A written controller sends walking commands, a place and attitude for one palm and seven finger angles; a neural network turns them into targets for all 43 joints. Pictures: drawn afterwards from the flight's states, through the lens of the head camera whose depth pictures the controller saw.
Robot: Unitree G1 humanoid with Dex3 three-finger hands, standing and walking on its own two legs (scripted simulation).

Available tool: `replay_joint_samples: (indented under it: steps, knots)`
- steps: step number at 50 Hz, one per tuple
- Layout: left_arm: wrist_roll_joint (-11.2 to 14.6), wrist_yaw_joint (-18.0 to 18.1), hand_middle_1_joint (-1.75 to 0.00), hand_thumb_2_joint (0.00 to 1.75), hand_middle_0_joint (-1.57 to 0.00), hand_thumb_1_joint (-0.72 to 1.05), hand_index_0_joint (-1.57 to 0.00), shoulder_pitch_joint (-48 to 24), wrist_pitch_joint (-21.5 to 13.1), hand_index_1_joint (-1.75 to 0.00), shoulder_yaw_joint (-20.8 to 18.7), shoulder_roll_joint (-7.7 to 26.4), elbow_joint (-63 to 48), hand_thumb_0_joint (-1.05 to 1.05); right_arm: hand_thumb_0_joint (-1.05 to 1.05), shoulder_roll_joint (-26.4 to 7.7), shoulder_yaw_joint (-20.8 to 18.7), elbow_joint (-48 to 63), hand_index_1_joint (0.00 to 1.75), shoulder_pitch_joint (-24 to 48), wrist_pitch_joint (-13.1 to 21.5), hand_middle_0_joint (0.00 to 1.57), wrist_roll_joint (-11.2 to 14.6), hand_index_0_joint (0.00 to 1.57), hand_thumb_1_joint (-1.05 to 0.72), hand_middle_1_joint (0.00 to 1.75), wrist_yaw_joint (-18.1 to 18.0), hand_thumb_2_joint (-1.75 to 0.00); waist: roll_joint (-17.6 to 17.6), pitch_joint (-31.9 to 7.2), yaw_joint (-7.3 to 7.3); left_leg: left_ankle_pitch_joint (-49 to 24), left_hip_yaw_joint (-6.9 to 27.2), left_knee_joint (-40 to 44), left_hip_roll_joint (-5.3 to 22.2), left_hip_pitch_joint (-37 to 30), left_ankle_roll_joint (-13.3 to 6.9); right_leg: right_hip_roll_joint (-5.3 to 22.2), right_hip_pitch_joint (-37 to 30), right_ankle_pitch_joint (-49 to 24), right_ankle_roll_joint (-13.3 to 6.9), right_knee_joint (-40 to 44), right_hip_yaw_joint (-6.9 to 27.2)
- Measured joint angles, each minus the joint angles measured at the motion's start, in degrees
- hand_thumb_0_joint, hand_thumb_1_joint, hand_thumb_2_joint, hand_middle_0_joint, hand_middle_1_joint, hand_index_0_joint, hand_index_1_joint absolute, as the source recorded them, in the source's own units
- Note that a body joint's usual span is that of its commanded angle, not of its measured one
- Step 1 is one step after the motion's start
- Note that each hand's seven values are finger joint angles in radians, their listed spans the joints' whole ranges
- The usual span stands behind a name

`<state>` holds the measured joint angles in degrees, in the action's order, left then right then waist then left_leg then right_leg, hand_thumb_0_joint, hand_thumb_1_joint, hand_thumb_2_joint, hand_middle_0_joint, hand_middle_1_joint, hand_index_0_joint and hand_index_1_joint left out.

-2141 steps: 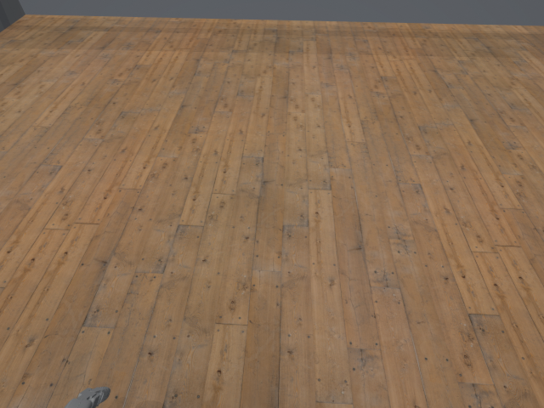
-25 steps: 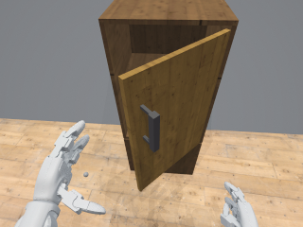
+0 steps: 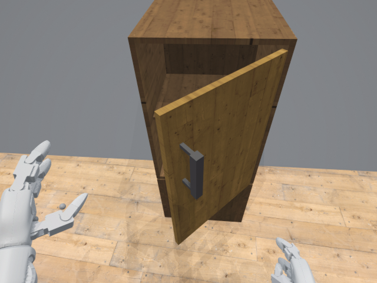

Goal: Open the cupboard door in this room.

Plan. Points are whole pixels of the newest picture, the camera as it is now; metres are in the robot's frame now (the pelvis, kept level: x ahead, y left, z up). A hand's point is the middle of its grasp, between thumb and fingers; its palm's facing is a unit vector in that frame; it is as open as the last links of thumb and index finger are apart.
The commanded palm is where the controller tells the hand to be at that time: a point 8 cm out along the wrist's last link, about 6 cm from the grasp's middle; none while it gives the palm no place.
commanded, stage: draw the hand back to the body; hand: left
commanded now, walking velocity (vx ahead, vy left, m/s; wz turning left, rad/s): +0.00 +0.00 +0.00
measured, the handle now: (190, 171) +0.35 +0.04 +0.06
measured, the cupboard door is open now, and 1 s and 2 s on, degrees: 45 45 45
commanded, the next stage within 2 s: step back with the hand held close in 0.54 s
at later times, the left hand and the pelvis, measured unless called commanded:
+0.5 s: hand (53, 203) +0.19 +0.25 +0.15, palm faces +0.46 -0.80 -0.39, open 7.4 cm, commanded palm +0.14 +0.29 +0.17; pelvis +0.00 -0.01 +0.00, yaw +0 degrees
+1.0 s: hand (47, 220) +0.17 +0.25 +0.14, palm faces +0.33 -0.80 -0.51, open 7.4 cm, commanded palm +0.11 +0.30 +0.17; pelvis -0.03 +0.00 +0.00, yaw +0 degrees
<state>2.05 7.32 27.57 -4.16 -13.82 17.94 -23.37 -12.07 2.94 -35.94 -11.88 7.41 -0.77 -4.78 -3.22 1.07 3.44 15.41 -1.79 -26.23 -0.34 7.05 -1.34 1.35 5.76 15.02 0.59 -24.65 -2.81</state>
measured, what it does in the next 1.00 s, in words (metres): stands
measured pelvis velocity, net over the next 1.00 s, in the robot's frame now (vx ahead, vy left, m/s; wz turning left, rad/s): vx -0.03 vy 0.00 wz -0.01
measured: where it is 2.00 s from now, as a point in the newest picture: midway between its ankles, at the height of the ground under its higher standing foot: outside the picture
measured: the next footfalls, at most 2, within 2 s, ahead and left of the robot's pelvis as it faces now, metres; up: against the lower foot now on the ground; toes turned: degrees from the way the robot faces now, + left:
right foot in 1.78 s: -0.27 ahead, -0.12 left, +0.00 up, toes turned -1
left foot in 1.94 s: -0.14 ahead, +0.08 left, +0.00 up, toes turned +0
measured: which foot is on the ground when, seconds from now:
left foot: down 0.00-1.00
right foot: down 0.00-1.00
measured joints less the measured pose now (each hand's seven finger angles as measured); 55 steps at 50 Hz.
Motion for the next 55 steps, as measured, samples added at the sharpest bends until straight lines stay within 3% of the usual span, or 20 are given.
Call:
replay_joint_samples:
  steps: [11,18,35,39,43,49,55]
  knots:
    - [0.85,0.12,-0.30,0.81,-0.20,0.70,-0.21,-1.87,-0.34,-0.30,-6.17,1.63,1.99,0.01,0.02,-0.73,-1.55,-1.04,0.30,1.12,-1.00,0.20,0.17,0.20,-0.91,0.30,0.04,-0.90,0.05,0.57,0.62,-0.92,0.12,2.35,0.55,-2.04,0.47,-0.65,-2.20,-1.12,-0.45,2.77,-0.13]
    - [0.87,-0.02,-0.30,0.87,-0.21,0.84,-0.21,-2.25,-0.06,-0.30,-4.81,-0.24,2.79,0.01,0.02,-1.18,-2.06,-1.26,0.30,1.48,-1.22,0.20,0.14,0.20,-0.91,0.30,0.34,-0.90,-0.40,0.94,0.68,-1.41,0.25,3.15,0.64,-2.47,0.62,-0.77,-2.60,-1.50,-0.61,3.43,-0.26]
    - [0.87,-0.66,-0.30,0.90,-0.21,0.89,-0.21,-2.68,-0.58,-0.30,-5.31,0.65,2.32,0.02,0.02,-0.62,-1.97,-1.34,0.30,1.19,-1.30,0.20,0.44,0.20,-0.91,0.30,0.33,-0.90,-0.80,1.11,0.35,-1.86,0.48,3.36,1.36,-2.68,1.16,-1.52,-3.07,-2.09,-1.17,4.13,-0.47]
    - [0.67,-0.81,-0.30,0.90,-0.21,0.89,-0.22,-2.03,-3.33,-0.30,-8.36,2.48,1.05,0.02,0.02,-0.77,-1.68,0.28,0.30,2.14,-3.06,0.20,0.50,0.20,-0.91,0.30,0.89,-0.90,-0.82,0.88,-1.30,-1.90,1.13,1.64,1.70,1.15,1.13,-1.85,-0.21,-2.89,-1.17,4.13,-1.10]
    - [0.68,-1.07,-0.30,0.90,-0.21,0.90,-0.21,1.39,-3.72,-0.30,-8.35,3.15,-0.68,0.02,0.02,-1.31,-2.52,2.03,0.30,3.05,-4.96,0.20,0.67,0.20,-0.91,0.30,1.03,-0.90,-0.65,1.41,-2.35,-2.51,0.57,0.97,1.63,4.11,0.90,-1.71,3.00,-3.70,-0.89,3.37,-0.55]
    - [0.56,-1.09,-0.30,0.90,-0.21,0.89,-0.22,5.05,-2.71,-0.30,-6.90,4.39,-3.51,0.02,0.02,-1.70,-3.85,3.35,0.30,2.94,-6.74,0.20,1.19,0.20,-0.91,0.30,0.27,-0.90,0.80,2.29,-2.86,-3.31,-0.17,-0.36,1.02,7.17,0.27,-0.98,6.71,-4.15,-0.28,0.98,0.14]
    - [0.39,0.17,-0.31,0.90,-0.22,0.89,-0.22,4.98,-3.96,-0.30,-9.45,6.99,-7.15,0.02,0.02,-1.06,-3.85,4.25,0.30,2.05,-6.45,0.20,1.19,0.20,-0.91,0.30,-0.22,-0.90,2.78,2.76,-2.77,-4.23,-0.20,-2.31,0.49,9.80,-0.29,-0.35,9.56,-4.70,0.07,-1.64,0.15]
